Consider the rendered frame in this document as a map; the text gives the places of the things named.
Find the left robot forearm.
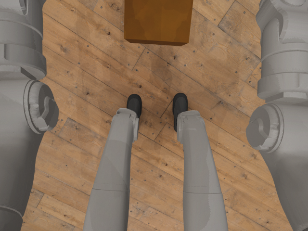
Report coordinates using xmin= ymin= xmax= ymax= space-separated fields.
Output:
xmin=0 ymin=0 xmax=47 ymax=80

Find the right robot forearm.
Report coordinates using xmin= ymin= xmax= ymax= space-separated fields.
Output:
xmin=256 ymin=0 xmax=308 ymax=106

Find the robot left thigh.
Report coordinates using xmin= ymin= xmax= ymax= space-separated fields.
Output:
xmin=83 ymin=113 xmax=139 ymax=231

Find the right robot upper arm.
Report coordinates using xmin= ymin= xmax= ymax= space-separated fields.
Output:
xmin=246 ymin=103 xmax=308 ymax=231

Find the carton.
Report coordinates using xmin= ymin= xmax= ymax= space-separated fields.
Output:
xmin=124 ymin=0 xmax=193 ymax=46

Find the right robot foot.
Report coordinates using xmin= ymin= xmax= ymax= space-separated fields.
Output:
xmin=172 ymin=93 xmax=188 ymax=132

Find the left robot upper arm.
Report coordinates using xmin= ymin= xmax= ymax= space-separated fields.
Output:
xmin=0 ymin=79 xmax=59 ymax=231

